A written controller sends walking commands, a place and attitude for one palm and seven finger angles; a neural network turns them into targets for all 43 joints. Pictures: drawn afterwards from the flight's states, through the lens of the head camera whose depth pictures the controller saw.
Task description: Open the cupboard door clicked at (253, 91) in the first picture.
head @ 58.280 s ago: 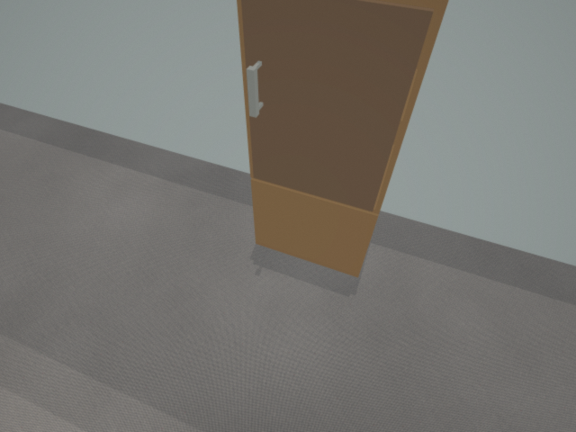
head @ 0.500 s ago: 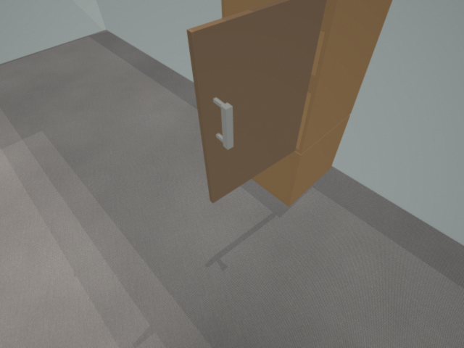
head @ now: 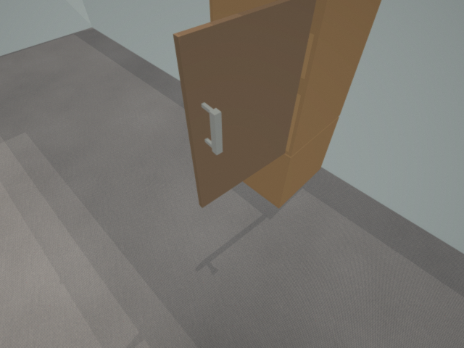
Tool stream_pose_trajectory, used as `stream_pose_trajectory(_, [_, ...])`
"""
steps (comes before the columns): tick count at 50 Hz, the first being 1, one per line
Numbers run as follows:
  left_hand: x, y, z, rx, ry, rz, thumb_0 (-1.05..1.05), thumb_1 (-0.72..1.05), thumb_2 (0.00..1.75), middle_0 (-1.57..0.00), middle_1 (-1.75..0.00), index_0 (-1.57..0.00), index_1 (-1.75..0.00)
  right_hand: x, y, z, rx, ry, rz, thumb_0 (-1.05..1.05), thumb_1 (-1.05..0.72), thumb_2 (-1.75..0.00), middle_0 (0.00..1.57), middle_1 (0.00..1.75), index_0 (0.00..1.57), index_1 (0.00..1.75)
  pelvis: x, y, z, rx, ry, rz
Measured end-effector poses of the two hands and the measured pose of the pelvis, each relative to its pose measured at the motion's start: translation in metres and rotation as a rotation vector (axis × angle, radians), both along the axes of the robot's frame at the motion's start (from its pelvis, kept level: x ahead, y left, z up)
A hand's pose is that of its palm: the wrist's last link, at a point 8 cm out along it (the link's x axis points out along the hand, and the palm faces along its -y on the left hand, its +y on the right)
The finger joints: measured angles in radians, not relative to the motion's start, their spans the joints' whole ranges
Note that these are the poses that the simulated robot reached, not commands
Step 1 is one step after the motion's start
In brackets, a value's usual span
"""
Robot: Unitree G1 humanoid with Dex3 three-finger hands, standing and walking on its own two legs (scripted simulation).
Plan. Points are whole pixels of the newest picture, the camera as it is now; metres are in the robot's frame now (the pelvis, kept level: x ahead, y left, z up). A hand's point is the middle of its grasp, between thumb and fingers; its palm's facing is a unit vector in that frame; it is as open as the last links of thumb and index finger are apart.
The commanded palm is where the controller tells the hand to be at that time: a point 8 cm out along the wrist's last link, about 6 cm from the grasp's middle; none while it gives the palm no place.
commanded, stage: look to check the result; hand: left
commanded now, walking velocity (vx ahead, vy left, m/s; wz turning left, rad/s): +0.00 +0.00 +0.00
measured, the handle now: (211, 129) +0.62 +0.08 +0.00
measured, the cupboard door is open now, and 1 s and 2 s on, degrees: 85 85 85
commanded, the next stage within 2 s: stand and wait in 0.44 s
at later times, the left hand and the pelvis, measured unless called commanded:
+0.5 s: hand out of the picture +0.09 +0.24 -0.16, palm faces -0.02 -0.94 -0.34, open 7.4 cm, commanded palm none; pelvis +0.02 -0.01 +0.00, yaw +0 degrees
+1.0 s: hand out of the picture +0.11 +0.24 -0.16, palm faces -0.04 -0.94 -0.34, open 7.4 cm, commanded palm none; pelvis +0.03 -0.01 +0.00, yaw -1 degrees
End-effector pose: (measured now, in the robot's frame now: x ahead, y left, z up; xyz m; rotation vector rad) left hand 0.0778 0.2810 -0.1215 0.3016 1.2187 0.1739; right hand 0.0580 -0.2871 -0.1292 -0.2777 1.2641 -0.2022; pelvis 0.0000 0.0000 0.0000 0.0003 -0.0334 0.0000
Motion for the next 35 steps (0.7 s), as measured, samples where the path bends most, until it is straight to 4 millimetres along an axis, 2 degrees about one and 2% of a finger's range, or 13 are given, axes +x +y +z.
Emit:
stream_pose_trajectory(16, [-0.003, 0.005, 0.002, 0.023, 0.047, 0.021, 0.0, 0.9, 0.9, -0.2, -0.3, -0.21, -0.3, 0.024, -0.001, -0.001, 0.007, -0.006, 0.019, 0.0, -0.91, -0.9, 0.2, 0.3, 0.2, 0.3, 0.013, -0.004, 0.001, 0.002, 0.007, -0.001])
stream_pose_trajectory(35, [0.02, -0.001, 0.002, 0.016, 0.015, 0.005, 0.0, 0.9, 0.9, -0.2, -0.3, -0.21, -0.3, 0.037, -0.008, 0.004, -0.009, -0.021, 0.012, 0.0, -0.91, -0.9, 0.2, 0.3, 0.2, 0.3, 0.025, -0.006, 0.001, 0.004, 0.007, -0.007])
